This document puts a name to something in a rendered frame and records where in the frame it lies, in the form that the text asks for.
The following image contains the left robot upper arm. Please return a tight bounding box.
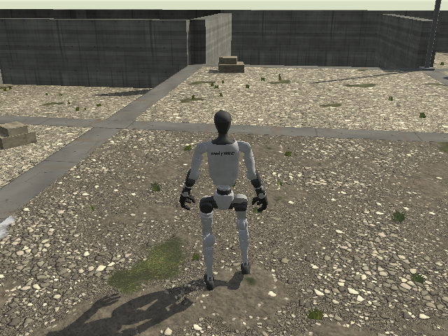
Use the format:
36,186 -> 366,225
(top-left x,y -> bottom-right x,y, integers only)
188,141 -> 209,180

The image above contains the robot left hand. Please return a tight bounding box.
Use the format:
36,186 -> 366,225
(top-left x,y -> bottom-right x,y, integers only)
179,194 -> 195,210

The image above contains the humanoid robot head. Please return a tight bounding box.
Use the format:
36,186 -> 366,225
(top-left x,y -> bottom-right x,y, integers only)
212,111 -> 235,145

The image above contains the left robot forearm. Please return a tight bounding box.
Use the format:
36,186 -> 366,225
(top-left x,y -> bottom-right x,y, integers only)
181,169 -> 195,197

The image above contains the right robot upper arm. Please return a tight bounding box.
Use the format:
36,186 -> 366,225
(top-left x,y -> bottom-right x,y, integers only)
237,141 -> 257,180

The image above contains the right robot forearm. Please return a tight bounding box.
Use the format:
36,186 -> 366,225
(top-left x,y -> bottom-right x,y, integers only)
251,169 -> 266,199

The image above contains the left robot shin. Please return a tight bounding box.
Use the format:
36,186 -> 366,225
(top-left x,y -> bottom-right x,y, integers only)
202,235 -> 214,281

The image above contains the robot right hand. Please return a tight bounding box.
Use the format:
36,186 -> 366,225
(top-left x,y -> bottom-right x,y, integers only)
252,196 -> 268,212

